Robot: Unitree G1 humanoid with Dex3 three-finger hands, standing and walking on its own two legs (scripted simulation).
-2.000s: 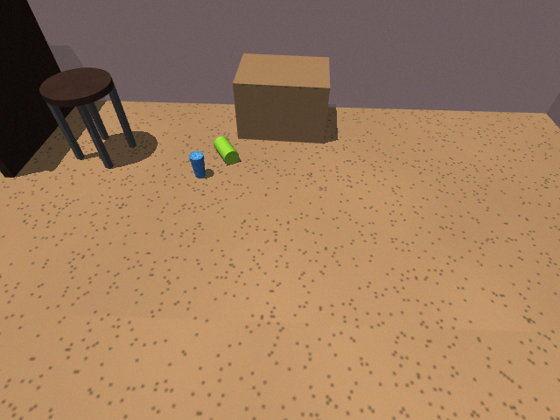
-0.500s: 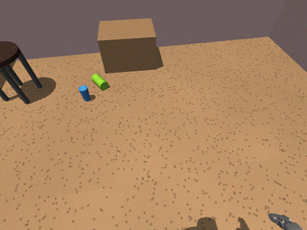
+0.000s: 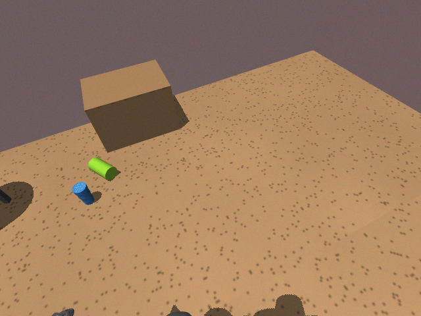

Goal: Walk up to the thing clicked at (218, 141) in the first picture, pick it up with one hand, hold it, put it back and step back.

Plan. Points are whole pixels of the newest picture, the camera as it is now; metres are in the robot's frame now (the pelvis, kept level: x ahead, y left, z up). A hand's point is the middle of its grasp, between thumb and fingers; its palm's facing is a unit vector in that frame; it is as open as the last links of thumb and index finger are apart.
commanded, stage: walk up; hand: left
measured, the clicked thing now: (102, 168) +1.10 +0.69 -0.71
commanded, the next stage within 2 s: none
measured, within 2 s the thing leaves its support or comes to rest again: neither
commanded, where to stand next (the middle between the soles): +0.62 +0.67 m, yaw -34 degrees
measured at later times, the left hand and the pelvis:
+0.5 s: hand (19, 250) +0.34 +0.50 -0.13, palm faces -0.27 -0.82 -0.50, open 7.4 cm; pelvis +0.19 +0.21 +0.00, yaw -12 degrees
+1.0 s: hand out of the picture +0.47 +0.69 -0.12, palm faces -0.29 -0.72 -0.63, open 7.4 cm; pelvis +0.34 +0.38 -0.03, yaw -20 degrees
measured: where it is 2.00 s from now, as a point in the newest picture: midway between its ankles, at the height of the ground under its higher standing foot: (66, 259)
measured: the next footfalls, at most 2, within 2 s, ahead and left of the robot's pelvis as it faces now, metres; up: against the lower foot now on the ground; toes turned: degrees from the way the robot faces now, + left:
left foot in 0.26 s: +0.26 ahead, +0.31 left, +0.00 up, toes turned -3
right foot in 0.64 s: +0.34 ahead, +0.13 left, +0.00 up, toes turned -21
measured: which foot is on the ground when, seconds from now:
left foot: up 0.00-0.24, down 0.26-0.64, up 0.66-1.00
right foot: down 0.00-0.28, up 0.30-0.62, down 0.64-1.00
